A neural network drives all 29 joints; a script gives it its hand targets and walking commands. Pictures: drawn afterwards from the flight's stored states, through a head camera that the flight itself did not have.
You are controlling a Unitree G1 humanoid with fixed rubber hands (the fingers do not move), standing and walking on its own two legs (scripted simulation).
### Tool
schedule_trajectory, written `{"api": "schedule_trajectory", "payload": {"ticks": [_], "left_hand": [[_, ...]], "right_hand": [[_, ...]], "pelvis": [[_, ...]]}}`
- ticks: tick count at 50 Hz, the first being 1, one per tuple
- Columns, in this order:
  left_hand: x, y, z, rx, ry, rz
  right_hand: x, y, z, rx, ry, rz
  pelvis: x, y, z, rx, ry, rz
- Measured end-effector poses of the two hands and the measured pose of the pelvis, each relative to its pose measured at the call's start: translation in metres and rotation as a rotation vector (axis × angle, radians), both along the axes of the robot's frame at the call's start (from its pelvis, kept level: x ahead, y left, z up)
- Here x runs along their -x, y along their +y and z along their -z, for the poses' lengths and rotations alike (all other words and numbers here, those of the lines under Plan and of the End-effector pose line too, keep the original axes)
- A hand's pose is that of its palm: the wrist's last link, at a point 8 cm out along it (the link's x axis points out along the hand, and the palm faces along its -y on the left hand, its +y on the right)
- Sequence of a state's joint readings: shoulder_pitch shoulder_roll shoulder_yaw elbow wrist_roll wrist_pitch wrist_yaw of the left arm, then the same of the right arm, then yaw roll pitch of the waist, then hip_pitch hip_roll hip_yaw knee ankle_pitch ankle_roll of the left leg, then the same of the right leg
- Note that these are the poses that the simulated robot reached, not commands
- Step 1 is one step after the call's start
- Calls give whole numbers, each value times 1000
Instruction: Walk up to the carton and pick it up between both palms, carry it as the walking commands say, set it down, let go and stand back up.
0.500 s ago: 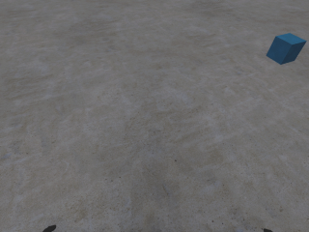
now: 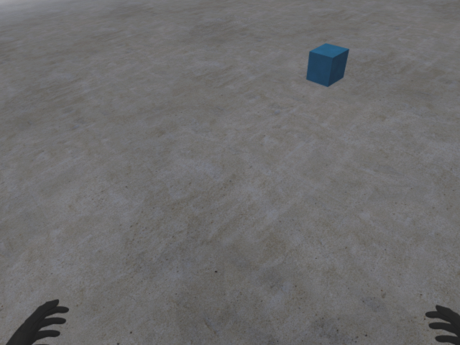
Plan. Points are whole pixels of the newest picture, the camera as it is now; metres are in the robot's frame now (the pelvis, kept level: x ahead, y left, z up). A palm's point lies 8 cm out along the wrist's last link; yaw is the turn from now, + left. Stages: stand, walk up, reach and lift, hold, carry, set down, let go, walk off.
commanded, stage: walk up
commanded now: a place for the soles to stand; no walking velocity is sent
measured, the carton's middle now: (326, 64) +2.54 -0.75 -0.62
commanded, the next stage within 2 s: none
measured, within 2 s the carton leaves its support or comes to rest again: neither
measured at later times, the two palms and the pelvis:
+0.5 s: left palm (129, 187) +0.54 +0.31 -0.05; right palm (422, 238) +0.33 -0.35 -0.02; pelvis +0.31 +0.03 +0.02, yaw -19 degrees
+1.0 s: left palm (208, 109) +0.92 +0.12 -0.05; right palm (401, 184) +0.53 -0.41 -0.07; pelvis +0.62 -0.09 +0.01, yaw -28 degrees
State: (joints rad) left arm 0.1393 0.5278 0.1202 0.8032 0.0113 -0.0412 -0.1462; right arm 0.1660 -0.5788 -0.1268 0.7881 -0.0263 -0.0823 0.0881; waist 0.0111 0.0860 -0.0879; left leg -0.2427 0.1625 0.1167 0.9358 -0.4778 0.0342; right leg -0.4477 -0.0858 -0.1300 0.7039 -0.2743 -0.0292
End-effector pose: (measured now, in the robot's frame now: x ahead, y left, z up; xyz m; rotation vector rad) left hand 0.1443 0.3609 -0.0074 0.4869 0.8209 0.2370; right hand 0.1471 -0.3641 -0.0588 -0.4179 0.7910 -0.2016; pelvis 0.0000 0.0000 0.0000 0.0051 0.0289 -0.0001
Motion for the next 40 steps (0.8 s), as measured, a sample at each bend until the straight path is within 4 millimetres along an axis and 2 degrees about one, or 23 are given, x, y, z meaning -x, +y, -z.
{"api": "schedule_trajectory", "payload": {"ticks": [4, 8, 11, 13, 16, 18, 20, 22, 25, 29, 34, 37, 40], "left_hand": [[-5, -20, 8, 30, 85, -11], [-22, -27, 14, 49, 156, -1], [-52, -25, 20, 51, 199, 26], [-83, -20, 25, 46, 215, 51], [-146, -10, 34, 34, 211, 99], [-200, -3, 44, 26, 187, 135], [-260, -2, 53, 23, 152, 178], [-318, -17, 54, 39, 116, 242], [-396, -47, 46, 75, 76, 350], [-487, -85, 31, 89, 73, 470], [-593, -139, 18, 88, 53, 575], [-655, -185, 15, 112, 23, 629], [-715, -237, 16, 141, -21, 681]], "right_hand": [[-35, 13, -5, -56, 2, -32], [-65, 15, -14, -67, 44, -25], [-96, 11, -25, -57, 37, 6], [-123, 10, -33, -46, 15, 31], [-168, 9, -43, -26, -30, 72], [-195, 9, -46, 4, -56, 102], [-208, 9, -43, 47, -62, 143], [-204, 11, -42, 47, -41, 210], [-187, 15, -44, 42, 17, 314], [-161, 22, -43, 30, 115, 437], [-137, 36, -29, -24, 293, 568], [-138, 44, -17, -69, 391, 631], [-156, 42, -3, -104, 452, 683]], "pelvis": [[-37, -6, -15, 15, 2, 40], [-79, -9, -26, 16, 3, 93], [-116, -7, -28, 20, 3, 132], [-142, -3, -27, 26, 3, 155], [-188, 5, -22, 38, 1, 189], [-221, 12, -13, 41, -6, 215], [-251, 20, -4, 31, -11, 243], [-274, 23, -6, 14, -10, 275], [-309, 26, -16, -1, -7, 325], [-358, 25, -27, -8, -1, 385], [-421, 13, -32, -2, -7, 432], [-461, -1, -29, 10, -6, 454], [-503, -22, -20, 23, -2, 467]]}}
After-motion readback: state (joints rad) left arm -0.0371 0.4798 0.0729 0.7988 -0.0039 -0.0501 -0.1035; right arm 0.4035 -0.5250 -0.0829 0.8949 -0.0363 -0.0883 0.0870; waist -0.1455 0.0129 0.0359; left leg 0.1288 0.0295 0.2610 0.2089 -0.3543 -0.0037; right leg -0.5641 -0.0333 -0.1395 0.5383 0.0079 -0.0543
